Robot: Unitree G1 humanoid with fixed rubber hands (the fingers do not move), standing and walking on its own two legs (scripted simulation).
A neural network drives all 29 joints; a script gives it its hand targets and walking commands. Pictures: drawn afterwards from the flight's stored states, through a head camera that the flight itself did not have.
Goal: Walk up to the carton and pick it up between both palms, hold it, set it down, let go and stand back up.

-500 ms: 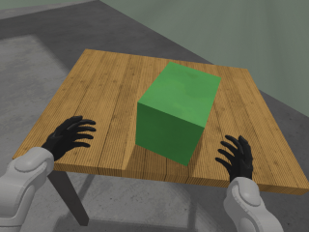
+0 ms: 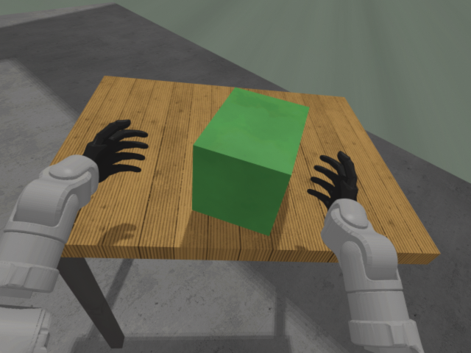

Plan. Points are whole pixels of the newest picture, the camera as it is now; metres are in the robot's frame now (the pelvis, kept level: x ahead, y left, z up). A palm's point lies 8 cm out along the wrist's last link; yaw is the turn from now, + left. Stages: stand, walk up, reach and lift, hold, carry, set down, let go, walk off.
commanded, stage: reach and lift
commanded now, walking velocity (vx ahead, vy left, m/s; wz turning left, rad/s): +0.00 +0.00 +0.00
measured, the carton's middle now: (251, 158) +0.49 -0.04 +0.09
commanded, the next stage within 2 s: none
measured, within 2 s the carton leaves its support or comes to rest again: neither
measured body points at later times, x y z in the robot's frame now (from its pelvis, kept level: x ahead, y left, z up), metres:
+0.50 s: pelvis +0.00 -0.02 +0.00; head +0.02 +0.02 +0.45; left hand +0.47 +0.17 +0.18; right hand +0.40 -0.17 +0.18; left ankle +0.00 +0.03 -0.74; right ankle +0.02 -0.18 -0.74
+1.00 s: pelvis +0.02 -0.05 +0.00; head +0.04 +0.00 +0.45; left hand +0.52 +0.14 +0.21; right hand +0.44 -0.18 +0.22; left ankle +0.00 +0.03 -0.74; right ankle +0.02 -0.19 -0.74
